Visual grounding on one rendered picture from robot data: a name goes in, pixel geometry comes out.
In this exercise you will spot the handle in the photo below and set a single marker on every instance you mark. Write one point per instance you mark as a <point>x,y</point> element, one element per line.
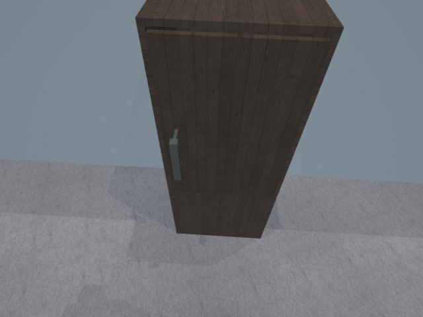
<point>175,156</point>

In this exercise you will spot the cupboard door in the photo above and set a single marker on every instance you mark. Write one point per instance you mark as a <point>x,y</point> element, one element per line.
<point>237,101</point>

